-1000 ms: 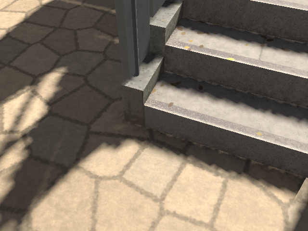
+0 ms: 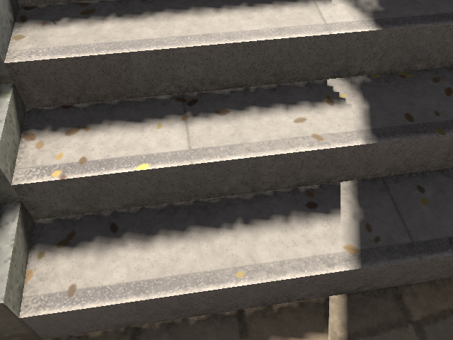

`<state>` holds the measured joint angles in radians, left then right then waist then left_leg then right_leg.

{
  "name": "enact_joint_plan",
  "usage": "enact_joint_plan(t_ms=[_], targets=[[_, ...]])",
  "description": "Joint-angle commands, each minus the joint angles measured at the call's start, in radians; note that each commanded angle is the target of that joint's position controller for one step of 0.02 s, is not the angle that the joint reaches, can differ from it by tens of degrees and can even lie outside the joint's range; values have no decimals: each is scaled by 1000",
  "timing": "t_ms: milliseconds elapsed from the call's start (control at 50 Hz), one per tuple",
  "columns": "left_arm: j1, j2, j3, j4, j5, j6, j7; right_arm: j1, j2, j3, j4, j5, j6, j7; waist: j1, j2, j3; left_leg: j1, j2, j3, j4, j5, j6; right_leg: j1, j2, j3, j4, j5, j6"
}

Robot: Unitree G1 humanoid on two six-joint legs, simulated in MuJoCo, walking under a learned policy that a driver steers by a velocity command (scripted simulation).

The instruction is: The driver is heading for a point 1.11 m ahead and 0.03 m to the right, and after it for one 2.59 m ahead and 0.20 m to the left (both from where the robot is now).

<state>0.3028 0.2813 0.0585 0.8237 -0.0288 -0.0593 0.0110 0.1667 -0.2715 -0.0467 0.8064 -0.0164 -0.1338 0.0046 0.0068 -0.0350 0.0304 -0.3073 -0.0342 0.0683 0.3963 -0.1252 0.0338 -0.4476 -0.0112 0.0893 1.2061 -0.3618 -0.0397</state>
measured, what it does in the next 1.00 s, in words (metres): walks ahead: right foot, then left foot 0.17 m higher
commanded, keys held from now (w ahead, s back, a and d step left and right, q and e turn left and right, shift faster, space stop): w+e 0.12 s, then w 0.26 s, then w+q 0.60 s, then w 0.02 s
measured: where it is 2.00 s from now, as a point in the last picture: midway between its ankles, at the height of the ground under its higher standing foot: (241, 56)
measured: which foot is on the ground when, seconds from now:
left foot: down 0.00-0.36, up 0.38-0.94, down 0.96-1.00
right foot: up 0.00-0.34, down 0.36-0.98, up 1.00-1.00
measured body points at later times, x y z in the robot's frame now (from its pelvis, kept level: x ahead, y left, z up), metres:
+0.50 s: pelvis +0.25 -0.09 +0.00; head +0.28 -0.10 +0.45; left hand +0.44 +0.15 -0.09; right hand +0.29 -0.37 -0.13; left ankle +0.19 +0.08 -0.64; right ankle +0.28 -0.17 -0.74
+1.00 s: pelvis +0.50 -0.04 +0.01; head +0.54 -0.04 +0.46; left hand +0.44 +0.20 -0.13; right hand +0.76 -0.19 -0.05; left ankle +0.62 +0.04 -0.58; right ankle +0.29 -0.18 -0.68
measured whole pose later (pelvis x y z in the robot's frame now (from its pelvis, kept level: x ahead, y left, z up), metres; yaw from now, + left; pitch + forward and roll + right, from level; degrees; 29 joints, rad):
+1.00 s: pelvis +0.50 -0.04 +0.01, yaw +7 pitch +3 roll +2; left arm 0.42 0.20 0.00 0.96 0.00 -0.02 0.05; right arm 0.01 -0.14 0.06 0.57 -0.01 -0.06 0.04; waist -0.02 -0.02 0.02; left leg -0.97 -0.03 0.15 1.36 -0.49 0.12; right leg 0.05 -0.15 -0.20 0.53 -0.23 0.00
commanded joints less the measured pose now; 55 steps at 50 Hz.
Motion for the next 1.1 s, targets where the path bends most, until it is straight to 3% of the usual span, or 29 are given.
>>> enact_joint_plan(t_ms=[20,180,260,300,340,360,380,400,420,460,500,580,600,660,720,780,820,840,880,900,940,960,980,1000,1020,1040,1060,1080,1100], targets=[[0,29,7,-86,-5,-1,-5,24,-93,-24,-23,5,-19,2,-9,109,-42,154,290,-251,-257,46,170,-189,-125,26,-9,71,1],[-209,7,-12,-201,14,-14,-26,82,-158,-39,18,16,2,-8,-49,71,-12,182,254,6,-267,238,155,-207,-106,-45,-384,374,19],[-312,15,-18,-253,8,-17,-44,139,-193,-41,49,40,22,-4,-70,91,3,273,292,6,-218,259,129,-158,-67,-91,-548,314,-9],[-308,46,-9,-269,15,-18,-48,129,-206,-43,51,46,35,-6,-39,119,-13,327,316,4,-141,403,109,-109,-35,-110,-600,216,-46],[-120,110,27,-218,28,-23,-43,117,-202,-37,49,47,46,-13,70,110,-125,301,266,62,120,639,69,177,47,-162,-725,275,-97],[36,180,56,-179,30,-20,-33,122,-160,-17,25,28,43,-20,133,52,-228,111,223,89,355,467,25,470,-28,-51,-695,407,-130],[115,300,76,-158,45,-15,-24,227,-32,29,-15,-5,24,-10,70,-233,-333,-347,65,100,756,-258,-48,852,-319,421,-725,491,-295],[181,226,61,-154,43,-17,-23,237,-93,17,36,27,2,4,115,-168,-470,-443,46,-109,958,-477,-38,877,-397,617,-820,436,-362],[117,182,46,-158,40,-25,-27,144,-153,-3,9,62,-3,13,114,-85,-326,-516,99,-142,977,-390,-16,760,-359,453,-838,414,-308],[-37,107,21,-165,34,-35,-29,50,-118,4,-6,38,12,-2,44,2,-173,-436,170,-128,867,-227,-17,466,-282,233,-908,486,-240],[-95,78,15,-153,43,-54,-31,108,-99,-1,17,33,43,-11,-21,-32,-140,-306,173,-146,847,-159,-26,314,-249,119,-983,564,-215],[-48,78,21,-78,50,-66,-18,126,-37,2,21,31,77,-20,-28,-38,-102,-405,130,-167,966,-94,-48,314,-258,-17,-1035,643,-221],[17,59,17,-39,53,-55,-16,152,-16,0,41,41,96,-25,-14,-81,-92,-501,108,-145,1181,-164,-59,365,-289,0,-1042,569,-240],[79,12,-6,25,39,-31,-7,67,-8,-6,0,62,116,-35,3,-46,33,-822,98,-188,1463,-234,-52,438,-295,-19,-1050,254,-198],[208,-10,-26,99,62,4,3,-8,75,24,-50,64,110,-17,33,-27,80,-1150,74,-179,1832,-339,-42,571,-346,-11,-974,263,-181],[241,-9,-38,120,63,23,23,-155,129,66,-163,63,102,-8,46,4,132,-1412,83,-195,1929,-396,-29,648,-375,-32,-945,209,-121],[167,-3,-47,106,67,19,38,-274,149,99,-266,35,91,-1,22,27,158,-1274,97,-108,1709,-315,-30,431,-299,-169,-1006,246,-62],[132,3,-53,108,51,21,49,-315,148,113,-328,28,86,6,-7,25,134,-1118,116,-30,1514,-230,-29,270,-228,-240,-1074,225,-42],[93,103,-30,97,30,10,69,-303,148,136,-392,16,82,24,-49,-33,60,-624,158,57,1155,-160,-6,18,-246,-293,-1255,439,-94],[121,133,-19,104,12,12,73,-295,106,119,-387,14,77,22,-45,-12,5,-447,96,131,1010,-189,20,81,-215,-323,-1218,767,-102],[107,235,-3,79,19,16,64,-78,43,69,-311,19,72,18,-149,-198,-252,-229,-78,223,1043,-257,89,408,-288,-337,-890,2176,-138],[44,283,11,47,10,28,57,85,-19,45,-282,17,63,31,-239,-292,-334,-195,-103,133,779,-308,147,605,-297,-307,-641,2309,-108],[53,247,6,5,24,25,55,164,-160,-6,-256,12,70,42,-267,-222,-393,42,-83,-129,622,-223,202,442,-261,-236,-344,2062,-65],[109,28,-40,-51,46,-5,10,190,-311,-42,-207,-11,76,35,-127,382,-483,350,224,-835,195,-146,386,-14,23,-149,73,410,24],[104,89,-15,10,44,-56,-48,311,-226,-26,-159,-55,87,1,-171,288,-628,450,294,-1122,-35,-167,346,-99,96,139,372,128,-11],[51,68,-5,-15,3,-60,-75,330,-146,-5,-103,-38,80,8,-147,188,-471,349,289,-1025,-49,-366,268,-219,65,145,478,143,-34],[-98,6,-27,-82,6,-57,-70,275,-66,15,-64,2,72,25,-115,60,-190,130,234,-872,2,-492,210,-330,30,84,481,146,-54],[-180,-53,-45,-122,22,-54,-58,196,13,36,-36,5,63,34,-54,-17,-41,-82,205,-702,53,-494,173,-377,-14,54,478,184,-78],[-162,-84,-56,-130,28,-44,-45,171,78,52,4,-13,58,36,-1,19,-31,-203,165,-602,70,-413,155,-325,-23,38,620,182,-96]])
